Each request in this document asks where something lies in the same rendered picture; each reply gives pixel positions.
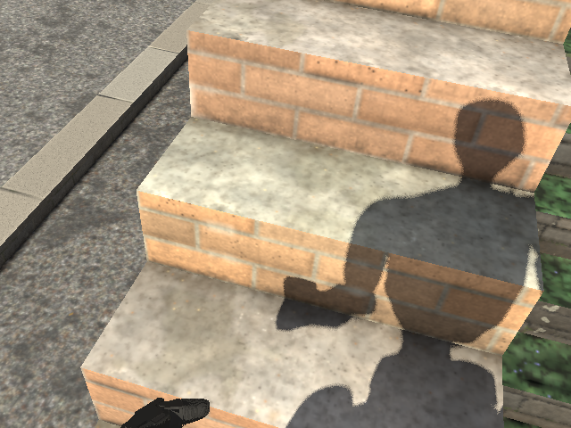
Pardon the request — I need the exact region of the robot left hand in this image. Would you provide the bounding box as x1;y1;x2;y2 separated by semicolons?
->
121;398;210;428

